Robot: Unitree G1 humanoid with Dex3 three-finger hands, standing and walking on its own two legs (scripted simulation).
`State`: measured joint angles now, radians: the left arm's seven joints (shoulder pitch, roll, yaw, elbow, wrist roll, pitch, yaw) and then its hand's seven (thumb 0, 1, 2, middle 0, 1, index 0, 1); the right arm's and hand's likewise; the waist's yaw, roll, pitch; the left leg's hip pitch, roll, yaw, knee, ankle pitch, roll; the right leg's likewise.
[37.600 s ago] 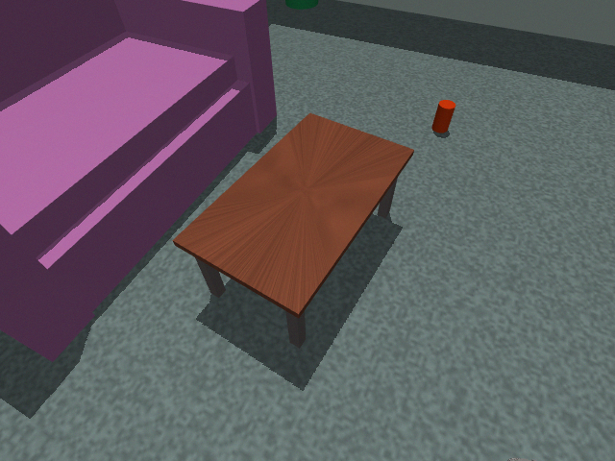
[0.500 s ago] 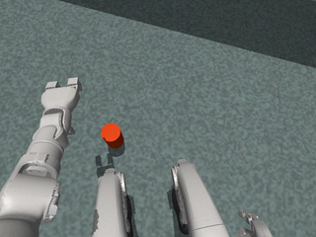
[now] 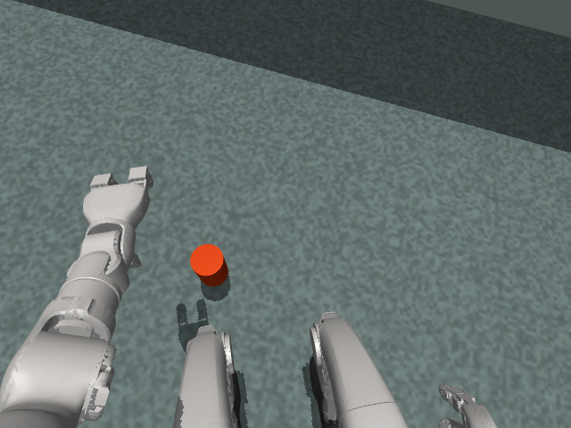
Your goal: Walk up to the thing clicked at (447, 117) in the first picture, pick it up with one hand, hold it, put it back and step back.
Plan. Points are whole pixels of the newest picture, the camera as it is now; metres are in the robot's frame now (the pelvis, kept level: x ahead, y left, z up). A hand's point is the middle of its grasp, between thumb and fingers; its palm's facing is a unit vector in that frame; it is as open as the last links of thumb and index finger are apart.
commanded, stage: go down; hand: left
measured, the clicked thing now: (210, 266) +0.45 +0.14 -0.53
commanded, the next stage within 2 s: none
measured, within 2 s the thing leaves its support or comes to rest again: neither
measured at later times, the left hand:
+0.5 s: hand (125, 224) +0.42 +0.22 -0.09, palm faces -0.44 -0.02 -0.90, open 14.4 cm
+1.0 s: hand (126, 218) +0.42 +0.21 -0.07, palm faces -0.43 -0.02 -0.90, open 14.4 cm
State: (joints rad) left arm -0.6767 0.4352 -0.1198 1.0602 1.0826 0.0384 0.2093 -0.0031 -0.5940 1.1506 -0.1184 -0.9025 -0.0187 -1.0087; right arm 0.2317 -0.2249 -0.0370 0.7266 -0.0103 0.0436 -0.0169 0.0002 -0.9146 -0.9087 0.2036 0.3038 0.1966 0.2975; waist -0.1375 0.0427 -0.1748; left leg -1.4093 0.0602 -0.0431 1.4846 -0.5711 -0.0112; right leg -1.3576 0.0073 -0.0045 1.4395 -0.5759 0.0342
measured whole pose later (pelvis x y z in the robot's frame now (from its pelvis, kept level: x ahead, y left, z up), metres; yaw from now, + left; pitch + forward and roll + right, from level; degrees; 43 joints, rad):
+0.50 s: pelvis +0.01 +0.00 +0.02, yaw +0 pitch +27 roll -3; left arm -0.66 0.43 -0.10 1.08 1.09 0.03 0.23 0.00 -0.59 1.13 -0.16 -0.84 -0.05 -0.96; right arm 0.25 -0.22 -0.04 0.73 -0.02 0.05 -0.01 0.00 -0.91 -0.91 0.20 0.30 0.20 0.30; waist -0.14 0.05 -0.16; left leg -1.33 0.06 -0.04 1.40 -0.55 -0.02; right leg -1.28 0.01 -0.01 1.36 -0.56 0.03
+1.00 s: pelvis +0.01 +0.00 +0.04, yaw +1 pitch +26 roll -3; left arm -0.67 0.41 -0.11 1.11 1.09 0.04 0.25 0.00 -0.59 1.10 -0.23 -0.76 -0.10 -0.88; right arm 0.26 -0.23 -0.03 0.73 -0.02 0.05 -0.02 0.00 -0.92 -0.91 0.20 0.30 0.20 0.30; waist -0.15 0.04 -0.15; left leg -1.25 0.06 -0.03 1.33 -0.53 -0.02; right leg -1.21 0.01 0.00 1.29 -0.53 0.03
